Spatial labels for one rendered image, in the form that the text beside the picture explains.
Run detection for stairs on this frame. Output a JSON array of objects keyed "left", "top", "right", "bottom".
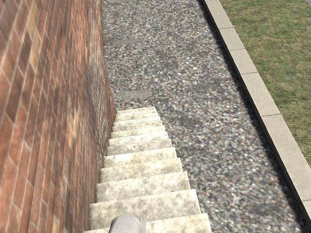
[{"left": 81, "top": 106, "right": 213, "bottom": 233}]

